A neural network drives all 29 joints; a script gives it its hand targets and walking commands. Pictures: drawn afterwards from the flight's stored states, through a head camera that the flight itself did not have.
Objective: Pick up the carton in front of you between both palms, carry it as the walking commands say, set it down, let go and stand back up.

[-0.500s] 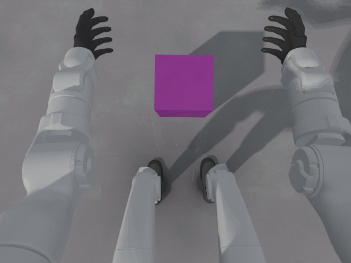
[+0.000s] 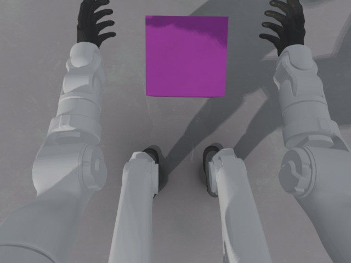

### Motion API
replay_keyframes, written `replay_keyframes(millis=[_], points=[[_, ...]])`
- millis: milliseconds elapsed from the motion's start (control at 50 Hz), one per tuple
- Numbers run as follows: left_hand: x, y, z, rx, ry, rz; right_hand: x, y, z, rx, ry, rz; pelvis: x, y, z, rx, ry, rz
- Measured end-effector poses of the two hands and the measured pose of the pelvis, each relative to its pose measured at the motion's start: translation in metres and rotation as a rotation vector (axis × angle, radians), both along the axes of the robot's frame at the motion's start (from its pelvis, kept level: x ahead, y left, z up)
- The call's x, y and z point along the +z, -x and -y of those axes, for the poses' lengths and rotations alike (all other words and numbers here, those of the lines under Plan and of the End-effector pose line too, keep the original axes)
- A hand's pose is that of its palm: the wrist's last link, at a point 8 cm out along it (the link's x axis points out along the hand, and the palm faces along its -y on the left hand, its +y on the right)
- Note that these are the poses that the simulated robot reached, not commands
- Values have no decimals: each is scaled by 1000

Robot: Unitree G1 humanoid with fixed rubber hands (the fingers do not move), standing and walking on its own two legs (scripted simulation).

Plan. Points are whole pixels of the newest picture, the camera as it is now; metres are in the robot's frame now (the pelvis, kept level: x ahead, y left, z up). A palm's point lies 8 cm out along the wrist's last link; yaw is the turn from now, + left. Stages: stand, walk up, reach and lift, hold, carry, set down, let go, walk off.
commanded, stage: reach and lift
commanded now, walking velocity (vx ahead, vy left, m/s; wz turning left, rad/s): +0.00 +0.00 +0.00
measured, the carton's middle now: (184, 64) +0.50 -0.02 -0.42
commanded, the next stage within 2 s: none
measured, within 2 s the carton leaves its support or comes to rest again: leaves its support in 1.40 s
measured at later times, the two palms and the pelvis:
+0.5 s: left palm (119, 60) +0.51 +0.17 -0.35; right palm (250, 62) +0.49 -0.20 -0.35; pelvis -0.05 +0.00 -0.17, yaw +0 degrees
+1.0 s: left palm (125, 58) +0.52 +0.15 -0.35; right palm (241, 60) +0.50 -0.18 -0.35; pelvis -0.04 +0.00 -0.18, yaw -1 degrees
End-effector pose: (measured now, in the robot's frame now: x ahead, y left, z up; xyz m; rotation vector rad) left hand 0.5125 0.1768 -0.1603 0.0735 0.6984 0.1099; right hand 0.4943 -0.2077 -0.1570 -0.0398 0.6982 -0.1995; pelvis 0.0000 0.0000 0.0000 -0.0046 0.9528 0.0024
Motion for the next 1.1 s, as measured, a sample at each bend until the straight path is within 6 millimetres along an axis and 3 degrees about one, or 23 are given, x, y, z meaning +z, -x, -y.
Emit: replay_keyframes(millis=[120, 240, 380, 540, 620, 740, 940, 1100], points=[[-62, 4, -2, -6, -6, 18, -62, 4, 4, 2, 7, 13, -61, 18, -1, -1, 1, 45], [-102, 2, 0, -3, 0, 21, -103, 2, 2, -1, -3, 15, -110, 37, -2, -4, 3, 128], [-146, 1, 6, -6, 8, -18, -148, 0, -5, 8, -13, -23, -145, 50, -2, -5, 1, 207], [-194, 3, 7, -8, 8, -42, -196, 1, -9, 19, -12, -53, -169, 48, 0, -2, -1, 283], [-201, -2, 6, -12, 6, -33, -203, -5, -11, 22, -14, -43, -176, 43, 0, -4, 0, 298], [-196, -14, 9, -24, 11, -6, -197, -16, -18, 28, -17, -18, -182, 38, -1, -5, 4, 295], [-194, -6, 16, -36, 20, -18, -196, -6, -24, 33, -22, -27, -180, 42, -3, -3, 7, 284], [-191, -7, 39, -55, 37, -20, -194, -9, -42, 45, -34, -27, -175, 49, -3, -5, 8, 310]])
